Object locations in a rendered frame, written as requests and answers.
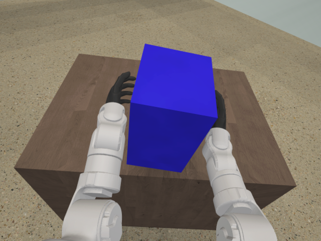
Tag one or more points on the left robot hand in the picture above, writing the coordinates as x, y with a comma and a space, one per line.
116, 91

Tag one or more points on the robot right upper arm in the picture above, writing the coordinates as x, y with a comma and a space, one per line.
244, 227

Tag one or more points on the left robot forearm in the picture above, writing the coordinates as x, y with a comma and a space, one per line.
101, 175

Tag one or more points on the carton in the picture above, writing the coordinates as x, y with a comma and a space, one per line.
172, 108

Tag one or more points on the right robot hand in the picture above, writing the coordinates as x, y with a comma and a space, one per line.
221, 111

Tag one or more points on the pedestal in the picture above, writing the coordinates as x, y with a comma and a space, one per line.
56, 154

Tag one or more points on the right robot forearm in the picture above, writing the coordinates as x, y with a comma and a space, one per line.
230, 193

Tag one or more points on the robot left upper arm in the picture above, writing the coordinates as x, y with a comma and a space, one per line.
92, 220

